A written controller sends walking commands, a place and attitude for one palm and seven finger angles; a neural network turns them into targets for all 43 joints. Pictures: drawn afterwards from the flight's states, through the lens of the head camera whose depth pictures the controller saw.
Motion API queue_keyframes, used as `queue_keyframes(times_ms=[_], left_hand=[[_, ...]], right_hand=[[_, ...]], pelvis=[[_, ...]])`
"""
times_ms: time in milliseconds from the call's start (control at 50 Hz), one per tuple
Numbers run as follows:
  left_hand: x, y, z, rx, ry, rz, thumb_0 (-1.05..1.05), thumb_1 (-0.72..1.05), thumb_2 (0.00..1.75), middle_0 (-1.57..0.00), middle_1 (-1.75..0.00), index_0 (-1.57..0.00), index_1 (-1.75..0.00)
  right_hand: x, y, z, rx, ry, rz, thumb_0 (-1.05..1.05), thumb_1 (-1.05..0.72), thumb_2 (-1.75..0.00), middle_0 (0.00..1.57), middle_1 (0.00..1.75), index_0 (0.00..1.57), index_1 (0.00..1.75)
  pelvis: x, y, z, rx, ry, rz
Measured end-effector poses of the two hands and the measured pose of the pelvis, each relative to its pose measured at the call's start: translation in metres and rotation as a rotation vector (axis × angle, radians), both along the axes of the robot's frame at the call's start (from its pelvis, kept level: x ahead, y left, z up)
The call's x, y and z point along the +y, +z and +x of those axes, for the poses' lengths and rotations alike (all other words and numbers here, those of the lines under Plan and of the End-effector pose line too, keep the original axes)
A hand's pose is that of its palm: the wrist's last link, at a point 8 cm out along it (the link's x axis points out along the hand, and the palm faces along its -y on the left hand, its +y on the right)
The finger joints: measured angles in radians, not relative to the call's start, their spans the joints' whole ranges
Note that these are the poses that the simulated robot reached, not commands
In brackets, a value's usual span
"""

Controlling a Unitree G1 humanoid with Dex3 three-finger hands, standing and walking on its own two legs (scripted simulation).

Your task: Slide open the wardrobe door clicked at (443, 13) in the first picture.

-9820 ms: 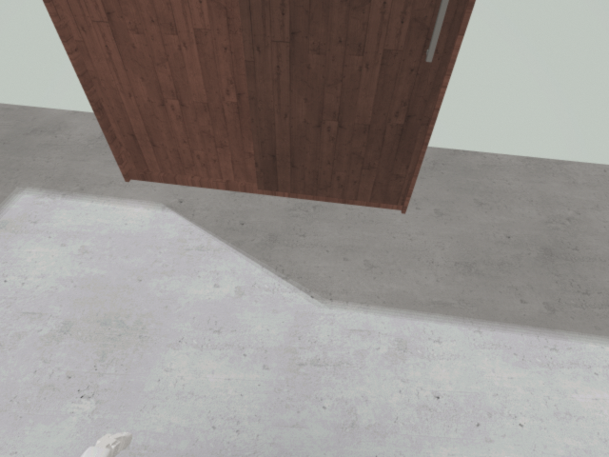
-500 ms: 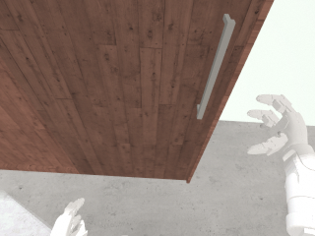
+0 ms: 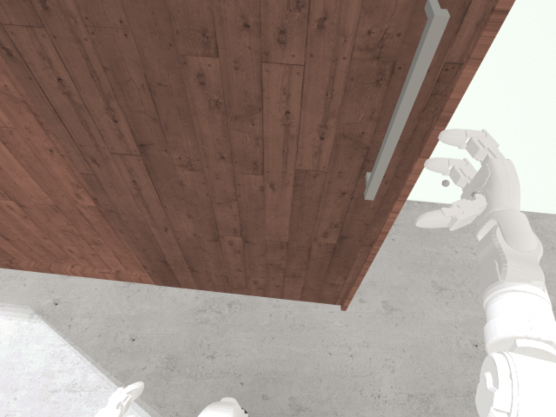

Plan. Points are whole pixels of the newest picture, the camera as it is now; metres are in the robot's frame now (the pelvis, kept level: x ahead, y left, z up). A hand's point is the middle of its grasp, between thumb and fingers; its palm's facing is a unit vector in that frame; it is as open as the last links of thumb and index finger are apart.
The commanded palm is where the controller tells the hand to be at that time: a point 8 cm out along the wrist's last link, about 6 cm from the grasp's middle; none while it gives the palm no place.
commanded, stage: move the hooked fingers beside the handle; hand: right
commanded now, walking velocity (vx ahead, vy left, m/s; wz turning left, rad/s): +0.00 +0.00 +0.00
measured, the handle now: (394, 120) +0.52 -0.10 +0.14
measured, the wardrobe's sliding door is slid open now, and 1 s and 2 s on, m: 0.00 0.00 0.00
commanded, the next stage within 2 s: feel for the door with the fingertips in 1.04 s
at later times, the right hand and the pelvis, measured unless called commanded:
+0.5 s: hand (430, 169) +0.46 -0.16 +0.11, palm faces -0.02 +1.00 +0.00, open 14.0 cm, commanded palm +0.43 -0.22 +0.11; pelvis +0.01 +0.00 +0.00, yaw +1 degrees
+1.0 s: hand (423, 171) +0.45 -0.15 +0.11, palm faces -0.02 +1.00 -0.02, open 14.0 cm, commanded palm +0.42 -0.21 +0.11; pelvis +0.00 +0.00 +0.00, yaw +1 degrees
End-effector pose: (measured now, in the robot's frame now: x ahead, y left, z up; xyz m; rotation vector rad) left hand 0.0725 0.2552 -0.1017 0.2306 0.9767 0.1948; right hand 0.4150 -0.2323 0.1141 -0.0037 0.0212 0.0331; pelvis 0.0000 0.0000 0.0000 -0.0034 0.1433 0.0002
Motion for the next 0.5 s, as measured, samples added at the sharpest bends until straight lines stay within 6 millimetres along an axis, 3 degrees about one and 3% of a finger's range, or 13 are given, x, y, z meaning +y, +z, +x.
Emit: queue_keyframes(times_ms=[320, 500], left_hand=[[0.000, -0.008, -0.034, 0.125, 0.041, -0.008, 0.01, 0.90, 0.90, -0.20, -0.30, -0.20, -0.30], [0.000, -0.007, -0.037, 0.133, 0.060, -0.022, 0.01, 0.90, 0.90, -0.20, -0.30, -0.20, -0.30]], right_hand=[[0.016, -0.002, 0.031, -0.020, -0.001, -0.004, -0.01, 0.50, -0.30, 0.30, 1.20, 0.30, 1.20], [0.014, -0.007, 0.030, -0.004, -0.011, 0.006, -0.01, 0.50, -0.30, 0.30, 1.20, 0.30, 1.20]], pelvis=[[-0.003, -0.003, 0.002, 0.046, 0.010, 0.003], [-0.003, -0.003, 0.005, 0.053, 0.024, 0.001]])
